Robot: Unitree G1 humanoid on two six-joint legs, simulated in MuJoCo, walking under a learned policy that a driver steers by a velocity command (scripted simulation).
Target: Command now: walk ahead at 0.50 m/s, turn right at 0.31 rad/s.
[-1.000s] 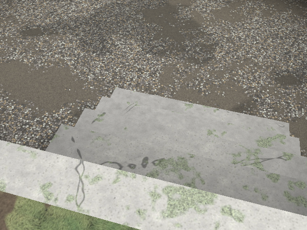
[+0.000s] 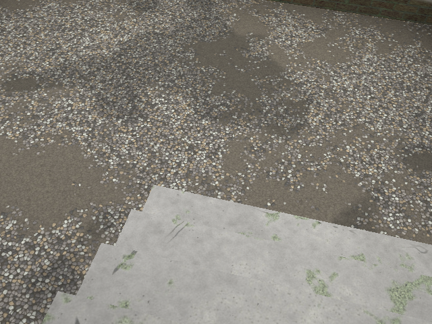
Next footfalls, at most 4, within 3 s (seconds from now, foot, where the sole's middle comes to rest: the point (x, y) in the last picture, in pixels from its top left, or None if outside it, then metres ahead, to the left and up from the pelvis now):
0.44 right None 0.33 -0.23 -0.95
0.98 left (238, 304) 0.69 -0.11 -1.12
1.54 right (311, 275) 0.89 -0.48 -1.30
2.12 left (279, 228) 1.25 -0.40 -1.47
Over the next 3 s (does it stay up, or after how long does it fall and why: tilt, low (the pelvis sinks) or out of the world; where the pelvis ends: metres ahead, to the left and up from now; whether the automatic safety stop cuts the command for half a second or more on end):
stays up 1.56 -0.73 -0.87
